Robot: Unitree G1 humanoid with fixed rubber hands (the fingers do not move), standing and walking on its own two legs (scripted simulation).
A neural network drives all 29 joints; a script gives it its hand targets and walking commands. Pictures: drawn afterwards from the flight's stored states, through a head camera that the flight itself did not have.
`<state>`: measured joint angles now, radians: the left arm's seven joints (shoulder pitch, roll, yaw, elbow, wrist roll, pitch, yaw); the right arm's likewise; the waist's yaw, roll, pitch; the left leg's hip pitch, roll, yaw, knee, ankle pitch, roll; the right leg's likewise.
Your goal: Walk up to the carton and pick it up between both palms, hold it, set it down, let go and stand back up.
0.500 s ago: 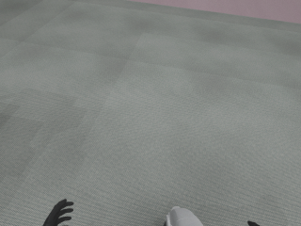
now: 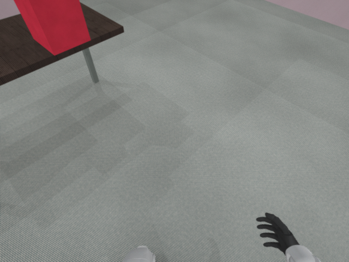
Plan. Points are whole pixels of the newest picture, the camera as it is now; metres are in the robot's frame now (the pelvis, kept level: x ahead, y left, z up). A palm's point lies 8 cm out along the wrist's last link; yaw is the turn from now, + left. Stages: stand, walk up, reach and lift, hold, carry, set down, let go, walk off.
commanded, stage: walk up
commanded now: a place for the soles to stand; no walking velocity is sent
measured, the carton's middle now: (52, 14) +1.10 +0.63 +0.01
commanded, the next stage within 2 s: none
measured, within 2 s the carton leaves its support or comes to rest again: neither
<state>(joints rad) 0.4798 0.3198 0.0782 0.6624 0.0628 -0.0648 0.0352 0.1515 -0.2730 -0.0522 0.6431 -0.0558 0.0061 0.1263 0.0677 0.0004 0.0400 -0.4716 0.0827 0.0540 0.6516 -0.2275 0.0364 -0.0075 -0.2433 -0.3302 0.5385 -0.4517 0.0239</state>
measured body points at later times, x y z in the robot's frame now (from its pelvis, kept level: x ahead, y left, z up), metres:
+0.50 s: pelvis +0.25 +0.05 +0.00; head +0.28 +0.03 +0.45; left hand +0.32 +0.34 -0.07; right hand +0.34 -0.21 -0.13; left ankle +0.11 +0.12 -0.69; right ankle +0.37 -0.02 -0.72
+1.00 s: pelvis +0.43 +0.17 +0.00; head +0.45 +0.20 +0.45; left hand +0.27 +0.40 -0.12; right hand +0.70 +0.06 -0.09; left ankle +0.48 +0.30 -0.72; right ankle +0.37 -0.02 -0.71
